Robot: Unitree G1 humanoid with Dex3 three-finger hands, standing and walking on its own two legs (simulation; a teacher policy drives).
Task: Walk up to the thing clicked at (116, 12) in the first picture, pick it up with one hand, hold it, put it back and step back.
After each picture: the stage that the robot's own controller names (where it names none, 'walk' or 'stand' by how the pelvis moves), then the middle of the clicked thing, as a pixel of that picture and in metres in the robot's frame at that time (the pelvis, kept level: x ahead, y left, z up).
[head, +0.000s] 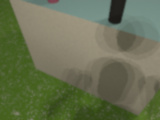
stand; out of the picture +0.73 -0.16 +0.12
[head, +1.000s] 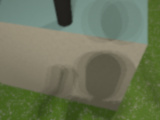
walk; out of the picture +0.63 +0.12 +0.15
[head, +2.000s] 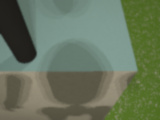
walk; (12, 27) +0.40 +0.20 +0.17
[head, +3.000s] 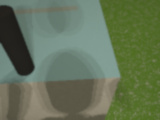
stand; (15, 45) +0.42 +0.23 +0.12
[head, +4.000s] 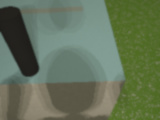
stand; (20, 47) +0.41 +0.22 +0.12
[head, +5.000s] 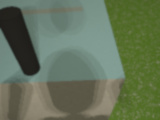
stand; (22, 46) +0.42 +0.21 +0.11
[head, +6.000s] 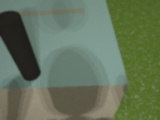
stand; (21, 51) +0.40 +0.21 +0.12
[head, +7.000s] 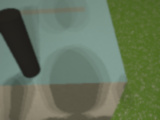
stand; (21, 48) +0.41 +0.21 +0.12
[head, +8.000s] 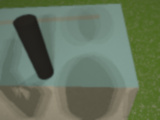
rise first; (37, 51) +0.41 +0.20 +0.12
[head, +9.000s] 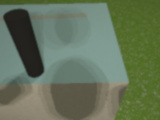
go down; (27, 47) +0.43 +0.20 +0.13
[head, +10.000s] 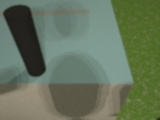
go down; (28, 46) +0.42 +0.19 +0.13
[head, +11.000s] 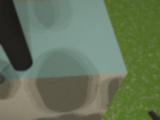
close in; (11, 37) +0.41 +0.21 +0.15
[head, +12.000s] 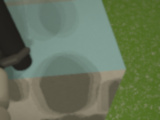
close; (7, 37) +0.42 +0.22 +0.16
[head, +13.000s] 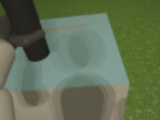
lift; (23, 15) +0.35 +0.15 +0.33
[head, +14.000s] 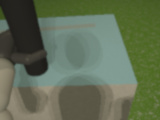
hold; (27, 34) +0.32 +0.16 +0.28
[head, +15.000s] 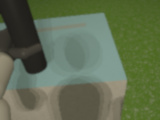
hold; (23, 31) +0.35 +0.16 +0.29
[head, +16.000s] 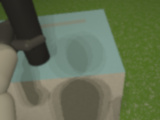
hold; (25, 22) +0.35 +0.15 +0.31
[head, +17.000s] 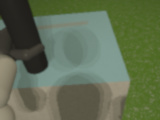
crouch; (23, 31) +0.34 +0.16 +0.28
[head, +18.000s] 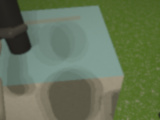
crouch; (7, 12) +0.42 +0.20 +0.29
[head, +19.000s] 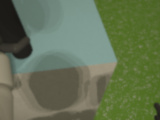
lower; (8, 24) +0.46 +0.18 +0.17
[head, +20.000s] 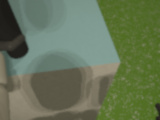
lower; (3, 22) +0.46 +0.20 +0.17
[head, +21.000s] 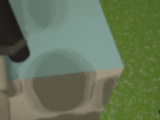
lower; (5, 26) +0.45 +0.21 +0.17
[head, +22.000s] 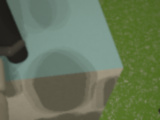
lower; (3, 27) +0.44 +0.21 +0.17
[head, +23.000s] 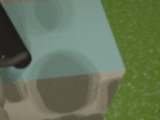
open; (6, 38) +0.40 +0.21 +0.17
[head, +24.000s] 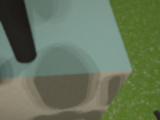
sink last; (16, 25) +0.44 +0.18 +0.16
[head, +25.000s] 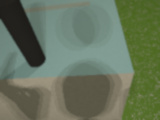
sink last; (24, 36) +0.43 +0.21 +0.17
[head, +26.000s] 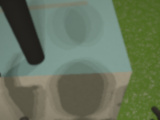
stand; (25, 32) +0.45 +0.21 +0.17
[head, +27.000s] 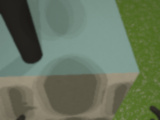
stand; (21, 27) +0.42 +0.19 +0.19
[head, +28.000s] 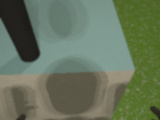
stand; (19, 26) +0.43 +0.20 +0.19
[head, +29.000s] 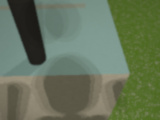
stand; (30, 34) +0.45 +0.20 +0.14
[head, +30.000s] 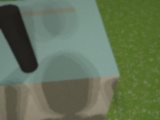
stand; (20, 43) +0.44 +0.22 +0.12
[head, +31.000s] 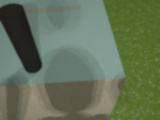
stand; (24, 43) +0.43 +0.21 +0.12
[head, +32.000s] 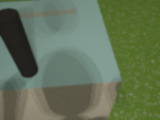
walk; (19, 48) +0.42 +0.22 +0.11
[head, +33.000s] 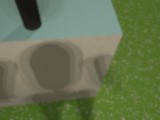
walk; out of the picture +0.56 +0.20 +0.13
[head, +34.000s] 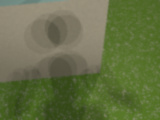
walk; out of the picture +0.86 +0.24 +0.13
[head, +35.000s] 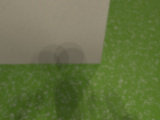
stand; out of the picture +1.08 +0.20 +0.14
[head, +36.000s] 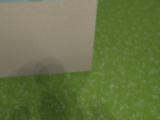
stand; out of the picture +1.08 +0.24 +0.12
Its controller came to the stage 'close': yes
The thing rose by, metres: 0.20
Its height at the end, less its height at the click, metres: +0.00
